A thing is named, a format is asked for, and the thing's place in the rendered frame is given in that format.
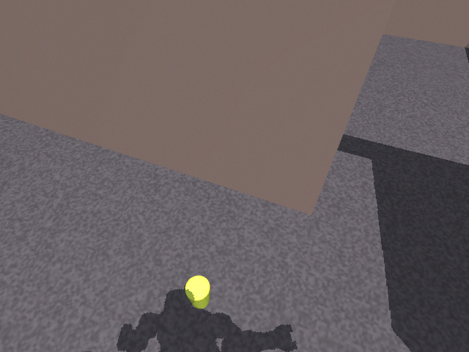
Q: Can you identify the cup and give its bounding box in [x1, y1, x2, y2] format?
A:
[185, 276, 210, 309]

